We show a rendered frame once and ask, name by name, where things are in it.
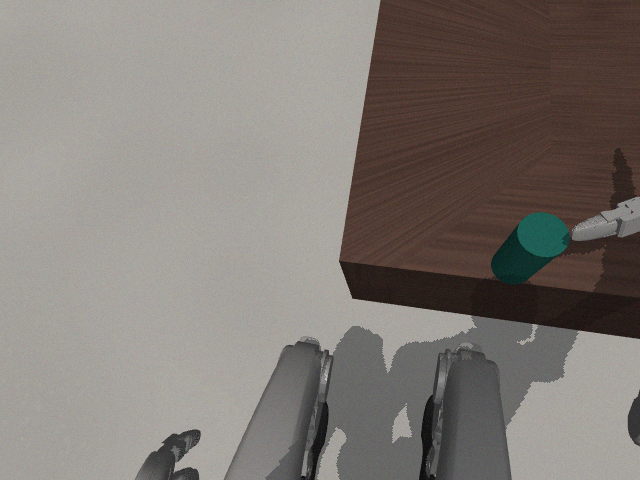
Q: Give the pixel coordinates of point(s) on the right robot foot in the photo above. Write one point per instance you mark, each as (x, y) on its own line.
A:
(427, 441)

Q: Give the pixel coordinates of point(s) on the can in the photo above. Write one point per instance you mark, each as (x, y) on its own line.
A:
(537, 240)

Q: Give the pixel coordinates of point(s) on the left robot hand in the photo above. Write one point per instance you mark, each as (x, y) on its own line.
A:
(160, 465)

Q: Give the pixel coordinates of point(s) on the left robot foot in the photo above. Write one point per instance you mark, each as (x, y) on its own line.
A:
(318, 443)

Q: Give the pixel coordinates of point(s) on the right robot hand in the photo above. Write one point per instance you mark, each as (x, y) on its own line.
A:
(623, 221)

